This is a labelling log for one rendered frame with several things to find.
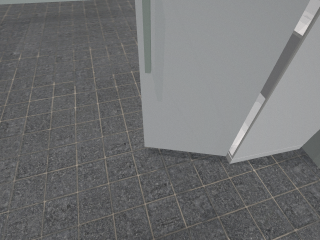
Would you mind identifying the handle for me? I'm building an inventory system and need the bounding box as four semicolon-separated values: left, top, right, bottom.
142;0;152;74

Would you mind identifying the fridge door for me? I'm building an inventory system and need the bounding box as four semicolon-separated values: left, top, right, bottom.
135;0;310;156

